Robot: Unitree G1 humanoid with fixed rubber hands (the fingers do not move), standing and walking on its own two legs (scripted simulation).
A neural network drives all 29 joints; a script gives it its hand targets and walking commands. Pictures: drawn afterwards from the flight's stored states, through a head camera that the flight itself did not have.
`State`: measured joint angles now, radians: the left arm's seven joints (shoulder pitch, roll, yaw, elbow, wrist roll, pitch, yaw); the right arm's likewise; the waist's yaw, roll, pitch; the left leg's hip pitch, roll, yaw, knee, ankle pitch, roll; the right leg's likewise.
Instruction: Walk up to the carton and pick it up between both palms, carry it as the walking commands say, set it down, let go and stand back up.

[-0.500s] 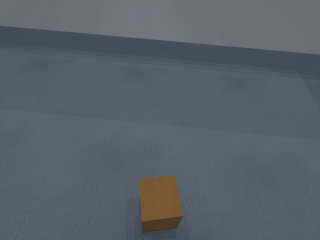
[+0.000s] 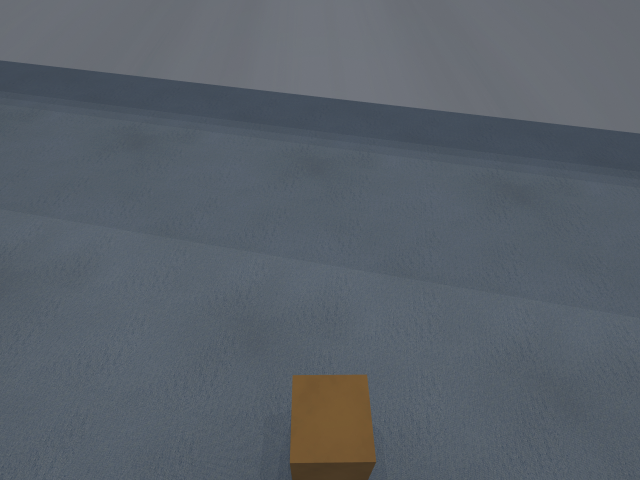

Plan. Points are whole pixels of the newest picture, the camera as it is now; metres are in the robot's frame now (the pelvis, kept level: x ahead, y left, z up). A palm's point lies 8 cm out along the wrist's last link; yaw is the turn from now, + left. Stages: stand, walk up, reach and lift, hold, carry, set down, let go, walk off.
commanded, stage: walk up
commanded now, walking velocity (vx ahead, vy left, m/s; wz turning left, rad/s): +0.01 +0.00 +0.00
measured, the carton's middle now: (329, 431) +0.40 -0.02 -0.65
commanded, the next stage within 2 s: stand in 1.52 s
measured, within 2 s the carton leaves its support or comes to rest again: neither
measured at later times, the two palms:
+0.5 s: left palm out of the picture +0.00 +0.23 -0.15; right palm out of the picture -0.02 -0.22 -0.15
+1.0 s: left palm out of the picture -0.04 +0.26 -0.15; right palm out of the picture -0.06 -0.18 -0.14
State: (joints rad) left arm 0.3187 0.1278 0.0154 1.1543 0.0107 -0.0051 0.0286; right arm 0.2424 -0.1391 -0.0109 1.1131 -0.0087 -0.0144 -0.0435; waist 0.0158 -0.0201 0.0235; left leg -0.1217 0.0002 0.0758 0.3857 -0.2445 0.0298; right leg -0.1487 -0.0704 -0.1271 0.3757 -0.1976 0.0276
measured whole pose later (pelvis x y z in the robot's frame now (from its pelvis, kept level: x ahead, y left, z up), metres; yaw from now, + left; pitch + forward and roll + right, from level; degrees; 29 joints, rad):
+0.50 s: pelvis +0.00 +0.00 -0.01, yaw +0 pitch +0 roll +0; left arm 0.29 0.16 0.05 1.06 0.01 0.01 0.06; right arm 0.30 -0.14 -0.03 1.10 0.00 0.00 -0.06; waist -0.01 0.00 0.06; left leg -0.24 0.01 0.08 0.57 -0.28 0.01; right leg -0.22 -0.08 -0.12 0.49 -0.24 0.02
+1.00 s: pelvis -0.05 +0.04 +0.00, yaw -1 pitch +0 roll +1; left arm 0.29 0.16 0.02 1.06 0.01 0.01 0.04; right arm 0.29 -0.13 -0.02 1.08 -0.01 -0.01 -0.03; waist -0.02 -0.03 0.03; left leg -0.19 -0.02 0.11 0.37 -0.17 0.04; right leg -0.12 -0.05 -0.05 0.39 -0.26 0.00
